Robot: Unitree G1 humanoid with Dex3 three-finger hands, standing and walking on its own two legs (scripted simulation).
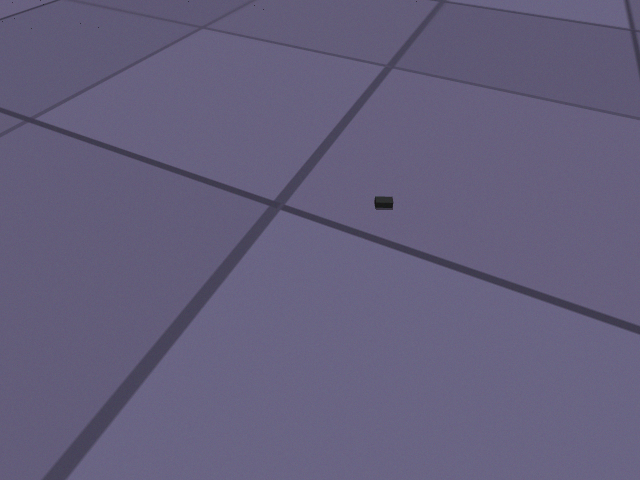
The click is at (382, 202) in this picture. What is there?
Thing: small brick
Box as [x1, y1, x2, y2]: [374, 196, 392, 207]
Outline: 375,196 375,207 392,206 392,197
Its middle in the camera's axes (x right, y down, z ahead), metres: +0.32 -0.19 +1.84
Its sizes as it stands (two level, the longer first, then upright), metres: 0.083 0.044 0.033
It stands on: the floor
